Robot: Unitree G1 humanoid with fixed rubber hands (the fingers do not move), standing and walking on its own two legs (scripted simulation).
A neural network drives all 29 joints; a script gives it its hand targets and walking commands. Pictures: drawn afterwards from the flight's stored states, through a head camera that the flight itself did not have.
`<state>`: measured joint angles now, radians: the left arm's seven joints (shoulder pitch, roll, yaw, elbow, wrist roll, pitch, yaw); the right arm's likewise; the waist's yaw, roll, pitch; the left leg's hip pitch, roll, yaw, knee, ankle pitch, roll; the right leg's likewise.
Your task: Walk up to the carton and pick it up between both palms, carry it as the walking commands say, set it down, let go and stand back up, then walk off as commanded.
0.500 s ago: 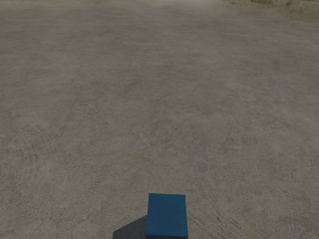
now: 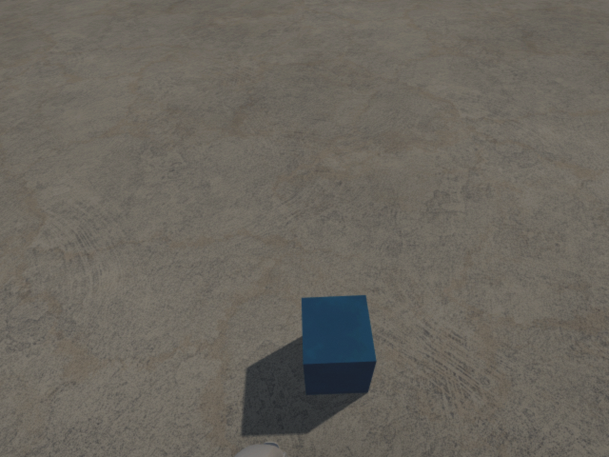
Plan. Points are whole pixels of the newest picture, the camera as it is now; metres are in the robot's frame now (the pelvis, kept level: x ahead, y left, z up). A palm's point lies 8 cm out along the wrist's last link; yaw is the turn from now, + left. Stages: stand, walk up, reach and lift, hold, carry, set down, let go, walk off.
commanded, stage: walk off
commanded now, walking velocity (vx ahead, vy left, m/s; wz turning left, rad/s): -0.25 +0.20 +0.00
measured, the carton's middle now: (335, 346) +0.57 -0.07 -0.64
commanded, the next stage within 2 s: stand in 1.04 s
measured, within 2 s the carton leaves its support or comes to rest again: neither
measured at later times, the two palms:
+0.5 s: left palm out of the picture -0.10 +0.38 -0.14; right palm out of the picture -0.11 -0.13 -0.12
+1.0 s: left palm out of the picture -0.23 +0.51 -0.13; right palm out of the picture -0.23 -0.01 -0.14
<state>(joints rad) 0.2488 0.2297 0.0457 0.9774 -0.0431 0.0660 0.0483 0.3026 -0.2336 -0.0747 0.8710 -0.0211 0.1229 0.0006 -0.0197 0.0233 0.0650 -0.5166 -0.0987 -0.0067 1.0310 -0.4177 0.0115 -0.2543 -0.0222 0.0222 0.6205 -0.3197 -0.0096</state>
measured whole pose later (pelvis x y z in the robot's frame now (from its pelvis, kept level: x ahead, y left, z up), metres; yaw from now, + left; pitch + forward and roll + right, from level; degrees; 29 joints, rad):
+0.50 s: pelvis -0.14 +0.13 +0.00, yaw -1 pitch -3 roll +0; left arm 0.25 0.24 0.07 0.97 -0.04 0.10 0.05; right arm 0.29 -0.19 -0.06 0.87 -0.02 0.10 -0.01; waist -0.02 -0.05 0.09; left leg -0.25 -0.05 0.00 0.57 -0.26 0.04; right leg -0.38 0.05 0.05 1.20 -0.54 0.05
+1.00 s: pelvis -0.27 +0.24 -0.01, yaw +2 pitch -4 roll +0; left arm 0.22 0.22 0.07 0.96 -0.04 0.08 0.06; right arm 0.29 -0.24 -0.06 0.87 -0.02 0.12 0.01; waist -0.02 0.03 0.12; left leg -0.16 0.01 -0.11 0.64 -0.40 -0.08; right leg -0.28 -0.12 0.03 0.59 -0.24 0.10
